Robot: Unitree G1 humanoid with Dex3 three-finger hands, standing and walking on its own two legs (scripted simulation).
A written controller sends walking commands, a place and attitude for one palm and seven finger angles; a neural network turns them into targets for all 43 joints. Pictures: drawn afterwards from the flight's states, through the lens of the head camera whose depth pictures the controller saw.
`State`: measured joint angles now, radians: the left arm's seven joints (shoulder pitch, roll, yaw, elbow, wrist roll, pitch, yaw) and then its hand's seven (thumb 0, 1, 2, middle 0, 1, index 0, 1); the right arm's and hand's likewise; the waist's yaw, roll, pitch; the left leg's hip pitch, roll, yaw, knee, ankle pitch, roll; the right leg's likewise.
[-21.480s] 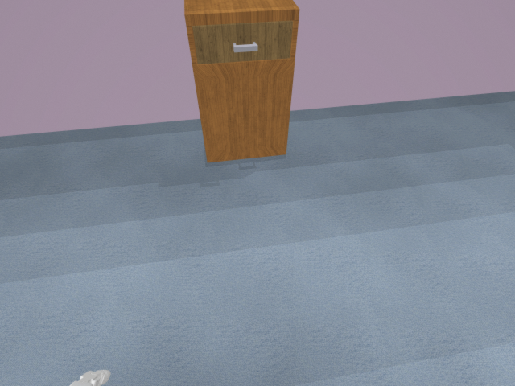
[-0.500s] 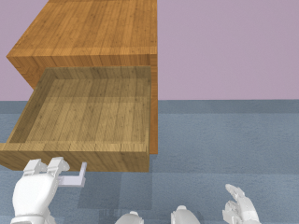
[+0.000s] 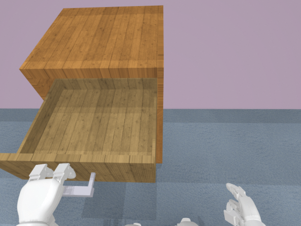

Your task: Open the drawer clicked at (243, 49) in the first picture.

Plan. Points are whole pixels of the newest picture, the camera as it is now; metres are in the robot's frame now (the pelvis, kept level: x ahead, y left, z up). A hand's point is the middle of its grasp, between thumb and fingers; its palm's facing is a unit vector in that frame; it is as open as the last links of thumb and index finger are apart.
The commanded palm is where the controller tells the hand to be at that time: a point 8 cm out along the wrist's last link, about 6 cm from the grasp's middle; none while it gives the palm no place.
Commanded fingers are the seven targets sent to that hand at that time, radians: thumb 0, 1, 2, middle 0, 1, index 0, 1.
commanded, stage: lift the hand off the handle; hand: left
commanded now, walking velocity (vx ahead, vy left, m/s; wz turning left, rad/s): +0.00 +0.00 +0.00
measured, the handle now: (75, 183) +0.23 +0.24 -0.03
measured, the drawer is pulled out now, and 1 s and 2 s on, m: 0.30 0.30 0.30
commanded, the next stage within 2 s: draw the hand back to the body in 1.54 s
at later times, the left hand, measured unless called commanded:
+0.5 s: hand (47, 194) +0.18 +0.26 +0.04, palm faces -0.02 -0.06 -1.00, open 13.4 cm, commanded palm +0.16 +0.26 +0.09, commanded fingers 0.00 -0.50 0.30 -0.30 -1.20 -0.30 -1.20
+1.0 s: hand (37, 187) +0.18 +0.26 +0.08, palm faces +0.00 -0.09 -1.00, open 13.8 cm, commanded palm +0.16 +0.26 +0.13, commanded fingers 0.00 -0.50 0.30 -0.30 -1.20 -0.30 -1.20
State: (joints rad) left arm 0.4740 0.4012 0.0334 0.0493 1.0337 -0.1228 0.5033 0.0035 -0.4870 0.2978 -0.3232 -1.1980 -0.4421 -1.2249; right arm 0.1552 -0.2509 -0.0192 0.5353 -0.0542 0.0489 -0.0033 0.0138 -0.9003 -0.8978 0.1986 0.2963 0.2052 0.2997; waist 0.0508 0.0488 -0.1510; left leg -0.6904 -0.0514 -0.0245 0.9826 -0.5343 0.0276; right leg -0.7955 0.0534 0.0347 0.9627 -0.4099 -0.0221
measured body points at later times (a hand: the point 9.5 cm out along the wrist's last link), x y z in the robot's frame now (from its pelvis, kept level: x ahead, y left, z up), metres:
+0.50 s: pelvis +0.01 +0.00 +0.02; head +0.05 -0.03 +0.47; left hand +0.18 +0.26 +0.09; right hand +0.21 -0.23 -0.08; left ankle -0.03 +0.10 -0.68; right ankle +0.03 -0.11 -0.68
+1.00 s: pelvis +0.02 +0.00 +0.03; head +0.04 -0.03 +0.48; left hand +0.18 +0.26 +0.13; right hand +0.22 -0.23 -0.06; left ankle -0.03 +0.10 -0.68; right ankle +0.03 -0.11 -0.68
